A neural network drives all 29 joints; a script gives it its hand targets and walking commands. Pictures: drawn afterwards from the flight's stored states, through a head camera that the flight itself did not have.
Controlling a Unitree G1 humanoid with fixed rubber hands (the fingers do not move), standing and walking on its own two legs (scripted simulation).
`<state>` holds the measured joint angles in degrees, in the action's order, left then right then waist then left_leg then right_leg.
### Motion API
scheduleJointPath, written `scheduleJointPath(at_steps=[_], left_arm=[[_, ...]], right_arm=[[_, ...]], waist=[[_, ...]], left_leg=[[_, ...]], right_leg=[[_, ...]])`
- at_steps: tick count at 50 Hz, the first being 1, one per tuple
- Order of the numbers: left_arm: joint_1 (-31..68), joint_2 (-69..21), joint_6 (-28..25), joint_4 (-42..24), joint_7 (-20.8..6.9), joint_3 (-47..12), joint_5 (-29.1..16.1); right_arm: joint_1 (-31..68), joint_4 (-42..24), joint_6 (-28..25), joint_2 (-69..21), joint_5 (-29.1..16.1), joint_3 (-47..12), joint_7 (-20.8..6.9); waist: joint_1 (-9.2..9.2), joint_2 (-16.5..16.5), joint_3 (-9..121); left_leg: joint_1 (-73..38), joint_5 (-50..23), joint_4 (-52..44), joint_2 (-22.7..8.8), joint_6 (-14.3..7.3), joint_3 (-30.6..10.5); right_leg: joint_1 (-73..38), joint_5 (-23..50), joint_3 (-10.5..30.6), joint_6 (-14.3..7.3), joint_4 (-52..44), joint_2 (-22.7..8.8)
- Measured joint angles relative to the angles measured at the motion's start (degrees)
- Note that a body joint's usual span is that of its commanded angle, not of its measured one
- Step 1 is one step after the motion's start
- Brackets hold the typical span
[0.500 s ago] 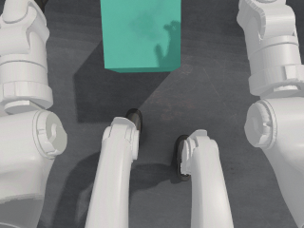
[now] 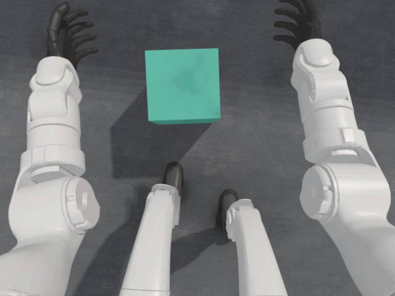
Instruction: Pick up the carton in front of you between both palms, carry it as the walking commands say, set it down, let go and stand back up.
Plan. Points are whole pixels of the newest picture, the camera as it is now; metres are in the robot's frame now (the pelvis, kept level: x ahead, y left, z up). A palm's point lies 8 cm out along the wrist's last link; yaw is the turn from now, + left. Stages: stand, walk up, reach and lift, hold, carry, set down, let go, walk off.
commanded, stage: let go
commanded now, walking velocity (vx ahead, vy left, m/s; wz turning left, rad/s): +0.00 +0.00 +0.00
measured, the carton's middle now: (184, 92) +0.51 +0.11 -0.53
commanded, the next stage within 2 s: stand in 1.30 s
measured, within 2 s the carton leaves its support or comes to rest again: neither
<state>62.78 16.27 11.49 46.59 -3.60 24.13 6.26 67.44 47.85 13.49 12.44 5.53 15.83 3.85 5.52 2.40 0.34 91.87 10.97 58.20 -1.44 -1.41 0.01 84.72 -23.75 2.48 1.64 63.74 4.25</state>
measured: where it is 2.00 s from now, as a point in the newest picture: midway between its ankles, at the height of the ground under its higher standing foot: (201, 210)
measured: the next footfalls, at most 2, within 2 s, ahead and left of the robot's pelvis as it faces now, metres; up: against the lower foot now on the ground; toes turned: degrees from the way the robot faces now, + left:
none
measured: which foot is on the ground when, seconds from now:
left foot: down 0.00-1.00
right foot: down 0.00-1.00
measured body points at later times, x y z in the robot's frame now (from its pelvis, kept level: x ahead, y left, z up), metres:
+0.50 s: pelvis +0.05 +0.01 +0.09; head +0.22 +0.04 +0.51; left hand +0.30 +0.28 -0.01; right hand +0.38 -0.16 -0.01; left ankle +0.11 +0.11 -0.62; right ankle +0.03 -0.13 -0.62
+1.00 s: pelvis +0.09 -0.02 +0.12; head +0.12 -0.01 +0.57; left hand +0.25 +0.22 +0.04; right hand +0.27 -0.24 +0.05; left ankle +0.11 +0.11 -0.62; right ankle +0.03 -0.13 -0.62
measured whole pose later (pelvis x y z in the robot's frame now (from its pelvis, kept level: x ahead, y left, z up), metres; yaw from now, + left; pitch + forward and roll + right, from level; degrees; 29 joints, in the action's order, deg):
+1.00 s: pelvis +0.09 -0.02 +0.12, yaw +4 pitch -2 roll +2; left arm -13.1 13.1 5.7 23.3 -4.0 2.3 0.3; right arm -12.8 25.0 4.1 11.5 0.3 2.6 -3.4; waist 0.0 2.8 -5.8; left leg 11.3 9.5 23.0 1.2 0.6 0.2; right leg 3.6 -20.3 3.3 -1.4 26.3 0.7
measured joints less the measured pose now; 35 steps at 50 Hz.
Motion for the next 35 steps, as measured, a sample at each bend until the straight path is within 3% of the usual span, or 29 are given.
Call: scheduleJointPath(at_steps=[7, 13, 24, 35], left_arm=[[-16.5, -0.9, -1.5, -7.3, -3.2, -5.1, 0.9], [-29.5, -1.1, -3.6, -11.2, -4.1, -9.5, -1.9], [-52.3, -3.3, -8.0, -17.4, -2.3, -16.3, -5.5], [-71.9, -4.4, -10.2, -23.6, -0.5, -20.9, -6.8]], right_arm=[[-19.0, -10.8, -1.5, -5.1, 0.8, -1.3, 2.3], [-31.7, -14.2, -4.2, -5.9, 0.1, -3.2, 1.2], [-50.2, -13.5, -9.9, -5.2, -1.0, -6.3, -2.6], [-69.2, -17.7, -13.5, -2.7, -3.4, -10.0, -5.1]], waist=[[-0.77, -0.7, -0.2], [-0.62, -1.4, 0.3], [-1.44, -1.6, 0.2], [-2.49, -1.9, -3.5]], left_leg=[[-11.4, -1.2, -7.9, 0.2, -0.6, 0.6], [-21.4, -1.8, -13.5, 1.1, -0.9, 0.9], [-40.5, -1.7, -20.6, 2.6, -0.6, 0.3], [-62.6, -2.2, -29.5, 3.0, 0.5, 0.0]], right_leg=[[-11.7, 2.3, 0.8, 0.3, -9.3, -0.4], [-21.9, 3.2, 1.1, 0.5, -15.3, -1.5], [-41.5, 3.2, 0.6, -0.1, -23.0, -3.1], [-63.5, 4.0, 0.5, -1.4, -32.2, -3.7]])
